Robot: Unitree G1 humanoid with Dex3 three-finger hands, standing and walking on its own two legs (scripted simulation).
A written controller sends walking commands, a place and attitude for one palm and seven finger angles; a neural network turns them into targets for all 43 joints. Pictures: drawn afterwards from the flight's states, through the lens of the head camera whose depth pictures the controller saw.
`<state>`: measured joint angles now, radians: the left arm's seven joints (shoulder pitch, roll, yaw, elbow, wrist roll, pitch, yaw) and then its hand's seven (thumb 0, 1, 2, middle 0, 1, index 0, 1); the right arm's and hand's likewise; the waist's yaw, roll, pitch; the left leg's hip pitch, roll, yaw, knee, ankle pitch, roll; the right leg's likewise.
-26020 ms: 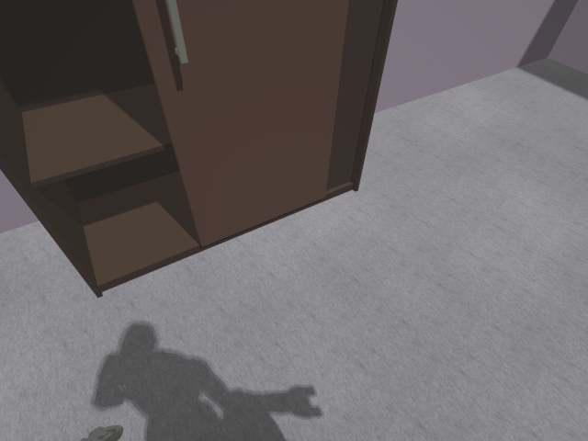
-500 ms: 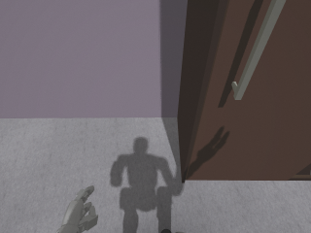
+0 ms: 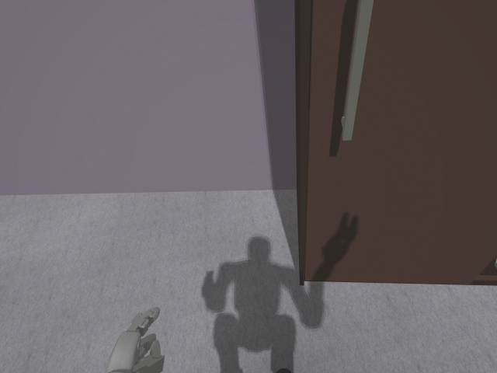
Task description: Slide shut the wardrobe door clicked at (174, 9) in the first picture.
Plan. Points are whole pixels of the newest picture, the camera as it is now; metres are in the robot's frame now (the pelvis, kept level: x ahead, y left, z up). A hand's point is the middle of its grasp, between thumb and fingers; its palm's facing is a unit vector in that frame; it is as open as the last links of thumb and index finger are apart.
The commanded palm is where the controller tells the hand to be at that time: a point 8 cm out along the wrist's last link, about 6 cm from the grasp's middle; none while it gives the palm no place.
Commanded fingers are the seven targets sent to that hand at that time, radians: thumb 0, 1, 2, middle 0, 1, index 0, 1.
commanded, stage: stop stepping back and stand still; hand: right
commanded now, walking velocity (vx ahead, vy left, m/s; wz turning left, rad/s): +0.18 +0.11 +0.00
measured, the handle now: (355, 59) +0.58 -0.20 +0.22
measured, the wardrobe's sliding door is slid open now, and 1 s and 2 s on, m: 0.00 0.00 0.00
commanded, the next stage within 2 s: let the arm hang, fingers relaxed in 1.40 s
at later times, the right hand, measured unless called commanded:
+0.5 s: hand out of the picture +0.07 -0.32 +0.18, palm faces +0.39 +0.79 -0.47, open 7.4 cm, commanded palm +0.02 -0.36 +0.17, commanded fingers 0.00 -0.90 -0.90 0.20 0.30 0.20 0.30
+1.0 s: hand out of the picture +0.02 -0.38 +0.16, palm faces +0.52 +0.75 -0.41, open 7.4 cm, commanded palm -0.03 -0.40 +0.17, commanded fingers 0.00 -0.90 -0.90 0.20 0.30 0.20 0.30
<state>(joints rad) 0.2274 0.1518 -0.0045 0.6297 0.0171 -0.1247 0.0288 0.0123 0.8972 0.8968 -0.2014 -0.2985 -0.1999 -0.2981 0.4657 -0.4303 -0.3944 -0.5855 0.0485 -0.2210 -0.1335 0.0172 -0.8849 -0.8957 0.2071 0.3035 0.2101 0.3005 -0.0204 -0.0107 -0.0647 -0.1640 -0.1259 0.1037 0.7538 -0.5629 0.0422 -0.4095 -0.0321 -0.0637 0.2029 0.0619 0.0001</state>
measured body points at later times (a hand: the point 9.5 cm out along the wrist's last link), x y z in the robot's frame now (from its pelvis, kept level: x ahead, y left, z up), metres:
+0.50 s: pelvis -0.14 -0.07 -0.01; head -0.17 -0.10 +0.43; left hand -0.07 +0.19 -0.11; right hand +0.04 -0.36 +0.21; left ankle -0.14 +0.01 -0.75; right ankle -0.10 -0.20 -0.69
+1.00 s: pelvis -0.17 -0.10 -0.01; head -0.18 -0.10 +0.44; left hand -0.01 +0.13 -0.11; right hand -0.01 -0.41 +0.18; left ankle -0.15 -0.01 -0.75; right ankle -0.14 -0.22 -0.72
